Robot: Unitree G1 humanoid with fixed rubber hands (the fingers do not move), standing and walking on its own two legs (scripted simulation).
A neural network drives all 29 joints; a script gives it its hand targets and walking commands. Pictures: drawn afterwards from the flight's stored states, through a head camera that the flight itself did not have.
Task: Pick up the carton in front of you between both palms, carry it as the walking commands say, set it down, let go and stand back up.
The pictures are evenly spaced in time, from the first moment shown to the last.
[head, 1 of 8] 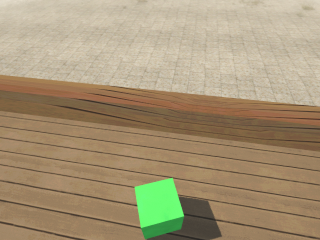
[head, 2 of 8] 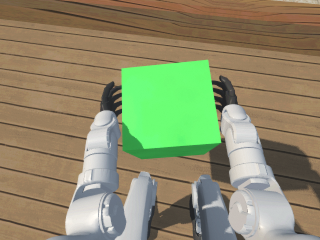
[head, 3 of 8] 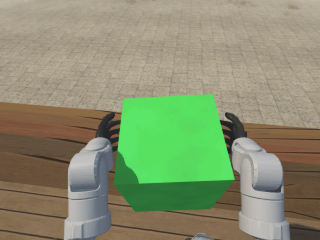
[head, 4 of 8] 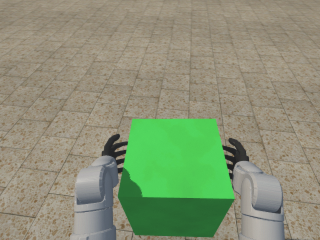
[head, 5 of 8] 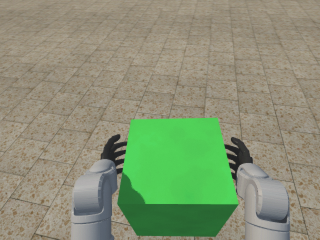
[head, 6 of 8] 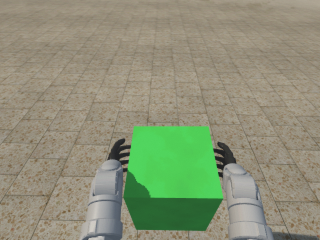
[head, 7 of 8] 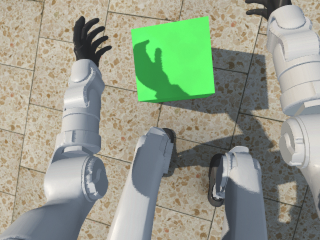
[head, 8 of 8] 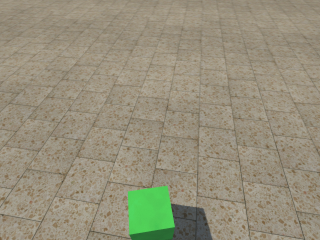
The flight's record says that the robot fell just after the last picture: no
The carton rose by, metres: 0.68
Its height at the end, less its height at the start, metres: -1.00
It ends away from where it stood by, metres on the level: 5.59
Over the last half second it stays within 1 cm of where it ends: yes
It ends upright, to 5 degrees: yes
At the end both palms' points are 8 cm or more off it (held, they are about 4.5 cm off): yes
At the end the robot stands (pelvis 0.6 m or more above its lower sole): yes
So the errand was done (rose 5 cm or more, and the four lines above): yes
